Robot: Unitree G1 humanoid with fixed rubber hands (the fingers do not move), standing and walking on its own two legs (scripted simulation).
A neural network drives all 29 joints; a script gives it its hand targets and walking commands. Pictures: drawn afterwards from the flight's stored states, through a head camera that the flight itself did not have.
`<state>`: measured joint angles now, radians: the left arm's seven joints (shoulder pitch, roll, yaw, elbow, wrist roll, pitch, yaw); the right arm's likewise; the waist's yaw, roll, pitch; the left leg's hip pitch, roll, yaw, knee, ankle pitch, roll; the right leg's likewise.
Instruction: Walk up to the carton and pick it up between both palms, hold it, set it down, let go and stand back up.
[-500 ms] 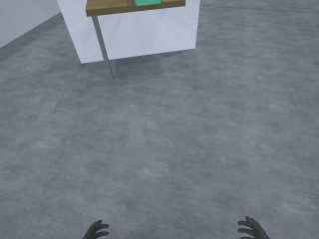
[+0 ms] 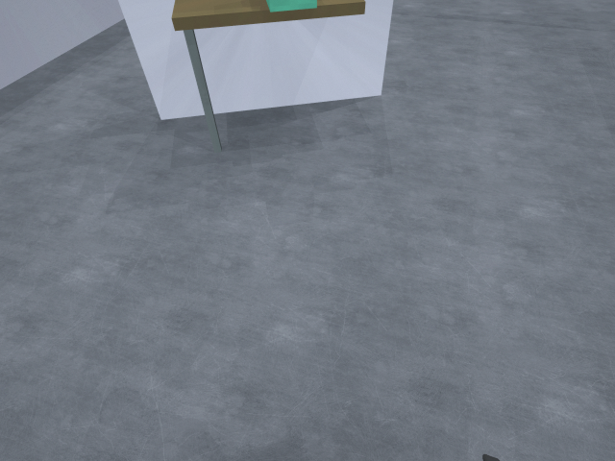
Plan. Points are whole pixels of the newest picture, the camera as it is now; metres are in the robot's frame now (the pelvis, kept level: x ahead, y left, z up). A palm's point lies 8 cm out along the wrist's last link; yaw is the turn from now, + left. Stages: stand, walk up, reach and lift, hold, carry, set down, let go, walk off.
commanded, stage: stand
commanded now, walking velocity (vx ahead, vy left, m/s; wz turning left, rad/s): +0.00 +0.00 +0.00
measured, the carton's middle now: out of the picture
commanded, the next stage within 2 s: walk up in 1.14 s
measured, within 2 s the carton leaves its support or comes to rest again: neither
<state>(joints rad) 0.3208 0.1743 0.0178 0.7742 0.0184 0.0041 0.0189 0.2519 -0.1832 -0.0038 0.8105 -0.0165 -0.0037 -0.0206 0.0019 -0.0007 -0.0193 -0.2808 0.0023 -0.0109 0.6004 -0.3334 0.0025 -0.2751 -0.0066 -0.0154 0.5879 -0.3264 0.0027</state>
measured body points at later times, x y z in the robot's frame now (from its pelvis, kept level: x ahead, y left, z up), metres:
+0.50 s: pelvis +0.00 -0.01 +0.01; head +0.01 -0.01 +0.46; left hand +0.02 +0.22 -0.14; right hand +0.03 -0.24 -0.15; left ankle -0.01 +0.12 -0.73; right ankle -0.01 -0.12 -0.73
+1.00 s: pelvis +0.00 -0.01 +0.01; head +0.01 -0.01 +0.46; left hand -0.01 +0.20 -0.15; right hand -0.01 -0.22 -0.15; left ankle -0.01 +0.12 -0.73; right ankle -0.01 -0.12 -0.73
